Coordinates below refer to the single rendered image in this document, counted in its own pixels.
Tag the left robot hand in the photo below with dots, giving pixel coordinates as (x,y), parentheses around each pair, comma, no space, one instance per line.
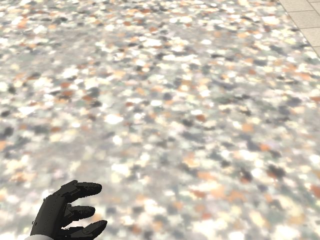
(57,212)

